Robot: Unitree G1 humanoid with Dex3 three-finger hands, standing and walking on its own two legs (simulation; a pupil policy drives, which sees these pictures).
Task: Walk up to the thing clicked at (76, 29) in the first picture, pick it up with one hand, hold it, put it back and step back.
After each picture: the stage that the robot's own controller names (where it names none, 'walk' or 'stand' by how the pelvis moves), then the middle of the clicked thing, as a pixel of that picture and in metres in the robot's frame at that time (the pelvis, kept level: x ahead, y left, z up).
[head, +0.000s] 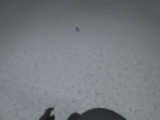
stand; (77, 29) +2.35 +0.51 -0.72
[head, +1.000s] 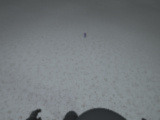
walk; (85, 35) +2.23 +0.19 -0.70
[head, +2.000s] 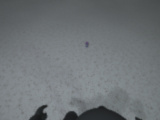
walk; (86, 44) +1.56 +0.09 -0.71
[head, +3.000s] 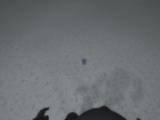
walk; (83, 61) +1.03 +0.13 -0.71
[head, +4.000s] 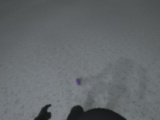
walk; (78, 81) +0.61 +0.25 -0.70
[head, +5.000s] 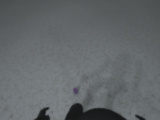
walk; (75, 91) +0.42 +0.22 -0.69
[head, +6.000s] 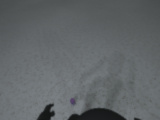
stand; (72, 101) +0.32 +0.23 -0.72
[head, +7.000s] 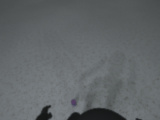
stand; (73, 102) +0.30 +0.22 -0.71
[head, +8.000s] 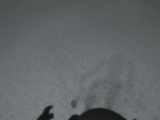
stand; (73, 104) +0.31 +0.21 -0.72
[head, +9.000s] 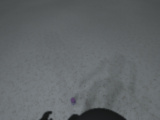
stand; (73, 101) +0.35 +0.23 -0.73
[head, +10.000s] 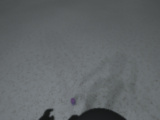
stand; (73, 101) +0.33 +0.23 -0.73
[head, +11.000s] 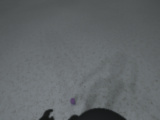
stand; (73, 101) +0.32 +0.23 -0.73
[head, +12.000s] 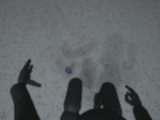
go down; (68, 70) +0.39 +0.23 -0.44
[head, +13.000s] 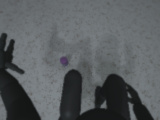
go down; (64, 61) +0.42 +0.25 -0.31
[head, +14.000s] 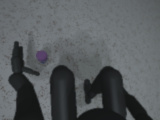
close in; (42, 57) +0.40 +0.29 -0.23
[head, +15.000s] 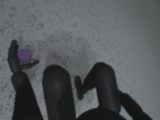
close; (25, 57) +0.39 +0.30 -0.22
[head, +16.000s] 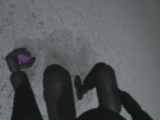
lift; (24, 57) +0.38 +0.30 -0.22
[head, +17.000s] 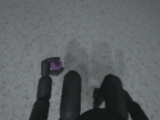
lift; (56, 66) +0.33 +0.26 -0.08
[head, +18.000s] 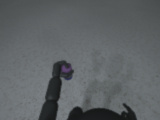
hold; (67, 72) +0.33 +0.18 +0.04
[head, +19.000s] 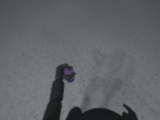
hold; (69, 74) +0.33 +0.17 -0.01
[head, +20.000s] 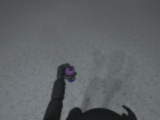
hold; (70, 74) +0.33 +0.17 -0.01
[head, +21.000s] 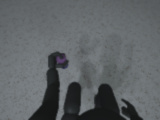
crouch; (62, 61) +0.41 +0.21 -0.08
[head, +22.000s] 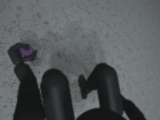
lower; (29, 54) +0.42 +0.29 -0.22
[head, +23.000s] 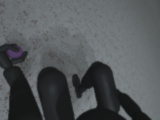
lower; (17, 55) +0.41 +0.32 -0.22
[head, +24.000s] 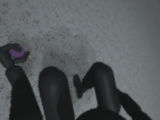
lower; (19, 54) +0.41 +0.31 -0.22
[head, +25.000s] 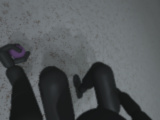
lower; (19, 54) +0.41 +0.31 -0.22
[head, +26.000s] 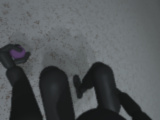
loosen; (19, 55) +0.41 +0.31 -0.22
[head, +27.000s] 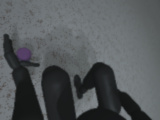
withdraw; (24, 56) +0.39 +0.30 -0.23
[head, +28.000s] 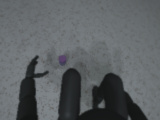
walk; (62, 60) +0.43 +0.25 -0.29
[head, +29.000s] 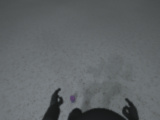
stand; (72, 99) +0.36 +0.20 -0.65
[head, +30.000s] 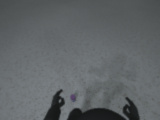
stand; (73, 98) +0.36 +0.22 -0.67
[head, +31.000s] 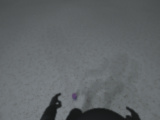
stand; (74, 96) +0.36 +0.21 -0.69
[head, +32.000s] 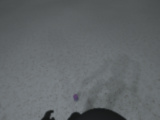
walk; (75, 97) +0.38 +0.21 -0.72
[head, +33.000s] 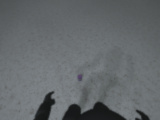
walk; (79, 77) +0.54 +0.14 -0.70
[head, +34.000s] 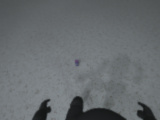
walk; (77, 62) +0.82 +0.28 -0.68
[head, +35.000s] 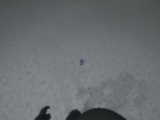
stand; (81, 62) +1.03 +0.19 -0.71
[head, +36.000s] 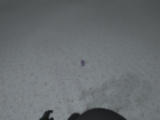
stand; (82, 63) +1.04 +0.20 -0.72
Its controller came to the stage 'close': yes
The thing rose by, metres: 0.72
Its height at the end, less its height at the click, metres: +0.00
